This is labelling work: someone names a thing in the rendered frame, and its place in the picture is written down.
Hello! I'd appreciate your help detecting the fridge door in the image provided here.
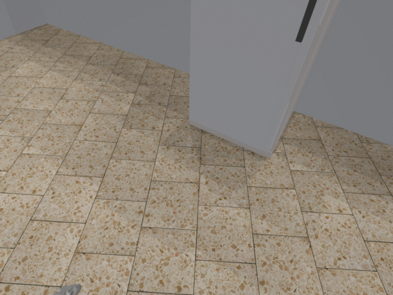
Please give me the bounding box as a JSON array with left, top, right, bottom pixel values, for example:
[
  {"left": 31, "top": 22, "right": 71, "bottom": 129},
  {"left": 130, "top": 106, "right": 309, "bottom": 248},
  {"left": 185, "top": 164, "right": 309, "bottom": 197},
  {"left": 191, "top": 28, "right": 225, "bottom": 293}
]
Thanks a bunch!
[{"left": 189, "top": 0, "right": 329, "bottom": 153}]

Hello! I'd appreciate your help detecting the handle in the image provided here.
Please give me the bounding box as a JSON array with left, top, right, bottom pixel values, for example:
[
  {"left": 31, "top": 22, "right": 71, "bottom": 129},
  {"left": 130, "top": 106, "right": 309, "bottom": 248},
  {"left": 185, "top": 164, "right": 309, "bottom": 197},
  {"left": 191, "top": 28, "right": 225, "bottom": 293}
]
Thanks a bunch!
[{"left": 295, "top": 0, "right": 317, "bottom": 42}]

